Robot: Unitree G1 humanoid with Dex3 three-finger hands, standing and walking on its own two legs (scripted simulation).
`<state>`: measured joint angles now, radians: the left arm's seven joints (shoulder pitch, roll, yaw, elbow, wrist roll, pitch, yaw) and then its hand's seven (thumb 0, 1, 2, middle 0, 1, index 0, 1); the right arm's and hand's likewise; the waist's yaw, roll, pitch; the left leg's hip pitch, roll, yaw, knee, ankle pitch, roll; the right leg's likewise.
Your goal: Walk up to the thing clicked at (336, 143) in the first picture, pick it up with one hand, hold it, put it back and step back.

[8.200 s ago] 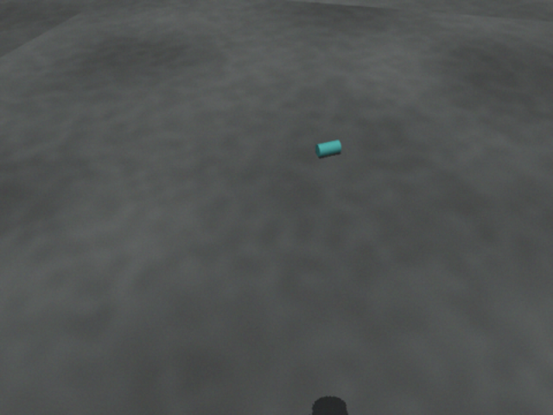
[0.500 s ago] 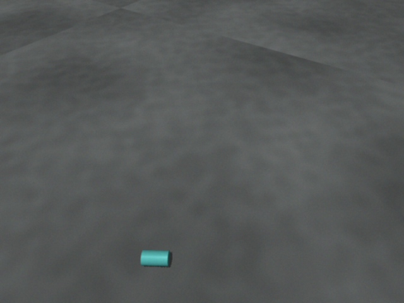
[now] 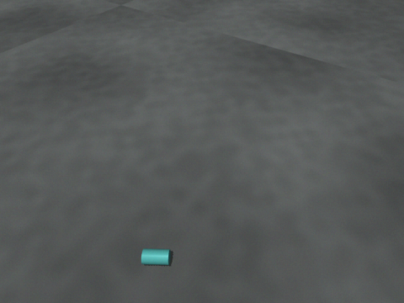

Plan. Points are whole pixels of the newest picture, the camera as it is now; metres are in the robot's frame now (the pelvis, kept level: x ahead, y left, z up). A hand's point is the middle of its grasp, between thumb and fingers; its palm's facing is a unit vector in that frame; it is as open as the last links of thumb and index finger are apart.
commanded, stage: stand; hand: left
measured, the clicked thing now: (156, 256) +0.48 +0.25 -0.75
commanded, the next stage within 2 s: walk up in 0.46 s
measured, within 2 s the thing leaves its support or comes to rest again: neither
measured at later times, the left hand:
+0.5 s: hand out of the picture +0.08 +0.25 -0.16, palm faces -0.03 -0.94 -0.35, open 7.4 cm
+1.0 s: hand out of the picture +0.12 +0.30 -0.16, palm faces -0.08 -0.91 -0.40, open 7.4 cm
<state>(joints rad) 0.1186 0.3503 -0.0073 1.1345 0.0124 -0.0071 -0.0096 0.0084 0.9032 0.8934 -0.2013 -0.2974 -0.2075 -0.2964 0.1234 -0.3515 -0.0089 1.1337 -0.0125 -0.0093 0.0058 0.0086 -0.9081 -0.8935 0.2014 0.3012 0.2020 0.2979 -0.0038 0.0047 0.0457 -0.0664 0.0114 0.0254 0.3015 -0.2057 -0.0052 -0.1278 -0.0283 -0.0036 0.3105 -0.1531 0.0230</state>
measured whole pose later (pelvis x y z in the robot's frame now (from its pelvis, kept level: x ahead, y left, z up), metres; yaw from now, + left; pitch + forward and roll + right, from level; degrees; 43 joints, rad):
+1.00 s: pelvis +0.04 +0.04 -0.01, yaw -2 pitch -3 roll +0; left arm 0.18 0.35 0.01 0.98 0.03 -0.04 0.02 0.01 0.90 0.89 -0.20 -0.30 -0.21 -0.30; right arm 0.19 -0.36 -0.06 0.96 -0.01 0.05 0.02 0.01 -0.91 -0.89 0.20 0.30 0.20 0.30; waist 0.00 0.04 0.11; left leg -0.21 -0.01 -0.02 0.73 -0.56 0.01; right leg -0.20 -0.03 -0.02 0.49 -0.25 0.00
